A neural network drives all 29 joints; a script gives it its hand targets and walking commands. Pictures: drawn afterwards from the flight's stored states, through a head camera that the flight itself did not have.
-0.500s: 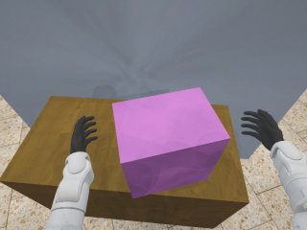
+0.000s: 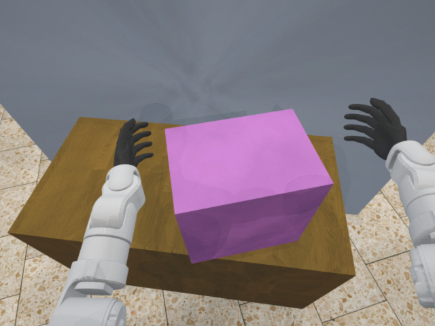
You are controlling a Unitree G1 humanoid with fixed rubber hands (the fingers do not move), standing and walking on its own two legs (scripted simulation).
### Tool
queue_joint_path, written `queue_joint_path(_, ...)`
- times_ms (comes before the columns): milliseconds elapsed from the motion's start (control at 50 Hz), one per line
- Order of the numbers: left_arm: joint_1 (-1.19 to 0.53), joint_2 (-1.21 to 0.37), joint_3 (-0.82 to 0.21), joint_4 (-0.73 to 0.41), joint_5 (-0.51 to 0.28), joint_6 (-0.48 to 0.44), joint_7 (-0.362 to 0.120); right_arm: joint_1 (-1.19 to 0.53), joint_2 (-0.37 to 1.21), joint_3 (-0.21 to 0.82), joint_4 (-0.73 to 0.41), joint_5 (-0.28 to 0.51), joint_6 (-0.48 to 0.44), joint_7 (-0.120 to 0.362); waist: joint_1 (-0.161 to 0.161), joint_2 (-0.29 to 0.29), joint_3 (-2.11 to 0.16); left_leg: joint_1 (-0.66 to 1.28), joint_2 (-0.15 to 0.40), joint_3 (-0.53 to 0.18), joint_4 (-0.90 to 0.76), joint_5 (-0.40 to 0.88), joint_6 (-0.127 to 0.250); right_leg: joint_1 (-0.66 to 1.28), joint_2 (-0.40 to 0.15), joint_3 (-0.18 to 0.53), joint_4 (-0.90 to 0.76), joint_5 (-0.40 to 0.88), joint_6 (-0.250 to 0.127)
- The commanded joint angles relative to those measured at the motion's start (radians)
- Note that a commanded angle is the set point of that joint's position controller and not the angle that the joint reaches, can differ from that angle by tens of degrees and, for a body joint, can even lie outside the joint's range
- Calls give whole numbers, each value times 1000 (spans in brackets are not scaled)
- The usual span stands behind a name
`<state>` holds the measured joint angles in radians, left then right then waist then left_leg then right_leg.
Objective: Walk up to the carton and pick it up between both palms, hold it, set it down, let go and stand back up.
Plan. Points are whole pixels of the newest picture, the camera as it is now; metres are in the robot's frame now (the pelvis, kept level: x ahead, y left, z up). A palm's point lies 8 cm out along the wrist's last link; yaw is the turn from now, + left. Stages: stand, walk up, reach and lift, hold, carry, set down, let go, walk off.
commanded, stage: reach and lift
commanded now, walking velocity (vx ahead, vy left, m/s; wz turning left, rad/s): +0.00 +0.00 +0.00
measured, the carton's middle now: (238, 191) +0.42 +0.04 -0.08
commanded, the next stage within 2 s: none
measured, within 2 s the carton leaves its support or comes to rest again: neither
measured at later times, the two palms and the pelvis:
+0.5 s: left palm (125, 156) +0.37 +0.25 +0.08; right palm (370, 128) +0.50 -0.20 +0.10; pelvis +0.02 +0.01 +0.00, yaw +0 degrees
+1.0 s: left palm (132, 181) +0.36 +0.25 +0.00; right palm (348, 155) +0.49 -0.19 +0.02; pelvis +0.00 -0.01 -0.02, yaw +1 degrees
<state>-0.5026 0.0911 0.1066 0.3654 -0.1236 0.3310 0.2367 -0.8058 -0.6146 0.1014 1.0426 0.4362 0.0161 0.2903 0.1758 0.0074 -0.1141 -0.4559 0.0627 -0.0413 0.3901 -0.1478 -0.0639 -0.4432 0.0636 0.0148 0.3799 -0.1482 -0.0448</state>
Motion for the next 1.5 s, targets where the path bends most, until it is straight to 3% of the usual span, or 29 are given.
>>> queue_joint_path(0, -221, 140, 89, -230, 38, -26, -2, -298, -237, -58, -129, 15, -45, -17, 11, -80, -640, 58, -91, 75, 3, 280, 26, 509, 4, 23, 55, 456, 27)
queue_joint_path(20, -327, 158, 81, -207, 38, -11, -15, -386, -236, -70, -119, 27, -39, -23, -12, -74, -567, 17, -93, 80, 4, 237, 22, 494, -3, 29, 42, 425, 37)
queue_joint_path(40, -197, 139, 104, -152, 49, 3, -32, -287, -218, -26, -98, 26, -24, -30, 1, -124, -516, 45, -87, 74, -8, 266, 28, 511, -1, 27, 30, 491, 41)
queue_joint_path(60, -424, 178, 83, -166, 21, 23, -40, -487, -257, -39, -116, 41, -6, -42, -25, -99, -517, 45, -86, 71, -14, 247, 26, 480, 9, 9, 38, 454, 47)
queue_joint_path(80, -227, 162, 86, -124, 14, 33, -41, -345, -247, 15, -62, 61, 8, -36, -7, -148, -452, 67, -86, 69, -16, 261, 34, 476, -9, 25, 19, 455, 50)
queue_joint_path(120, -349, 154, 40, -132, -21, 60, -47, -451, -282, -28, -31, 49, 28, -37, -39, -123, -429, 117, -80, 71, -18, 260, 20, 384, 24, -2, -1, 333, 37)
queue_joint_path(200, -292, 122, 20, -233, -27, 55, -35, -410, -261, -47, -138, 72, 11, -36, -25, -71, -531, 274, -64, 49, 39, 485, -9, 311, 37, -38, -11, 393, 32)
queue_joint_path(300, -364, 128, -16, -92, -34, 60, -58, -440, -220, -65, 49, 36, 27, -19, -23, -73, -459, 163, -62, 59, 26, 318, 5, 274, 22, -15, -9, 249, 27)
queue_joint_path(360, -248, 139, 26, -34, 14, 5, -63, -373, -200, -16, 55, 39, -27, -14, 30, -57, -488, 125, -65, 62, 30, 368, 0, 367, 16, -8, 22, 339, 28)
queue_joint_path(380, -322, 150, 38, -134, 14, -31, -61, -450, -176, -7, -52, 37, -61, -23, 56, -76, -552, 131, -64, 70, 38, 443, -3, 417, 14, -8, 29, 447, 29)
queue_joint_path(420, -309, 177, 63, -170, 24, -89, -49, -475, -203, -7, -135, 44, -122, -32, 63, -97, -672, 125, -63, 73, 73, 544, -11, 446, 17, -16, 66, 589, 47)
queue_joint_path(460, -330, 170, 69, -145, 52, -129, -50, -414, -187, -25, -45, 19, -151, -37, 24, -81, -641, 118, -67, 75, 89, 536, -8, 420, 30, -23, 83, 586, 45)
queue_joint_path(580, -260, 117, 30, 154, 20, -228, -78, -418, -133, 54, 131, 10, -202, -44, 33, -178, -484, -3, -59, 92, 47, 280, 21, 357, 3, 0, 52, 401, 41)
queue_joint_path(640, -331, 157, 5, 170, -27, -343, -80, -460, -112, 42, 65, 31, -282, -59, 51, -141, -624, -1, -48, 104, 86, 329, 19, 343, 3, -14, 77, 381, 31)
queue_joint_path(700, -404, 146, -22, 321, -47, -449, -83, -495, -67, 56, 189, 4, -321, -57, 38, -164, -585, -114, -52, 121, 104, 177, 23, 242, -3, -15, 103, 207, 36)
queue_joint_path(740, -500, 145, -47, 308, -83, -504, -67, -547, -72, 43, 222, 4, -347, -59, 25, -91, -647, -72, -32, 110, 126, 185, 18, 123, 4, -26, 113, 113, 23)
queue_joint_path(800, -508, 192, -39, 259, -93, -505, -53, -588, -156, 4, 175, 13, -369, -80, 17, -47, -856, 11, -42, 119, 193, 332, -16, 112, 15, -42, 151, 240, 27)
queue_joint_path(920, -435, 205, 2, 691, -51, -570, -118, -506, -58, 110, 603, -6, -386, -92, 3, -102, -613, -269, -33, 111, 222, 228, 13, 114, -15, -2, 215, 302, 69)
queue_joint_path(940, -376, 209, 1, 615, -58, -594, -112, -422, -52, 138, 584, 43, -408, -91, 23, -105, -643, -197, -26, 115, 219, 271, 1, 115, 7, -20, 222, 303, 72)
queue_joint_path(960, -485, 237, 21, 627, -75, -609, -112, -579, -69, 135, 465, 46, -432, -99, 27, -142, -712, -253, -37, 115, 241, 283, 6, 143, -4, -17, 230, 369, 71)
queue_joint_path(1020, -493, 237, 11, 603, -124, -684, -113, -617, -37, 192, 337, 101, -472, -114, 65, -192, -797, -317, -45, 136, 261, 280, 4, 205, -6, -7, 268, 405, 83)
queue_joint_path(1140, -554, 172, -98, 672, -162, -720, -100, -620, -2, 216, 402, 126, -458, -78, 58, -119, -733, -232, -38, 132, 286, 224, -3, -61, 15, -51, 257, 62, 63)
queue_joint_path(1200, -531, 177, -100, 540, -179, -719, -91, -612, -39, 200, 338, 141, -475, -77, 69, -113, -875, -153, -38, 137, 341, 358, -17, -82, 25, -64, 306, 178, 65)
queue_joint_path(1240, -506, 175, -58, 580, -161, -692, -91, -582, -77, 187, 385, 116, -469, -90, 41, -138, -876, -191, -34, 133, 377, 395, -20, -57, 27, -67, 335, 271, 75)
queue_joint_path(1280, -469, 190, -19, 603, -109, -674, -104, -577, -45, 193, 419, 90, -457, -100, 62, -166, -832, -275, -48, 141, 361, 329, -14, -1, 22, -32, 334, 308, 79)
queue_joint_path(1300, -512, 200, -22, 547, -112, -664, -101, -589, -72, 160, 432, 76, -459, -109, 28, -144, -862, -272, -50, 129, 360, 335, -12, 15, 20, -30, 345, 351, 80)
queue_joint_path(1340, -460, 168, -11, 597, -104, -646, -105, -591, -53, 157, 407, 58, -459, -123, 38, -181, -846, -296, -44, 131, 380, 323, -18, -12, 22, -25, 335, 314, 80)
queue_joint_path(1380, -524, 198, 27, 507, -68, -649, -105, -630, -30, 114, 368, 32, -462, -139, 48, -175, -898, -298, -56, 132, 364, 326, -4, 60, 13, -10, 347, 385, 80)
queue_joint_path(1480, -465, 110, 23, 615, -38, -680, -124, -587, 71, 137, 470, -17, -477, -146, 29, -188, -764, -345, -51, 133, 351, 284, 4, 23, 17, -22, 328, 325, 72)
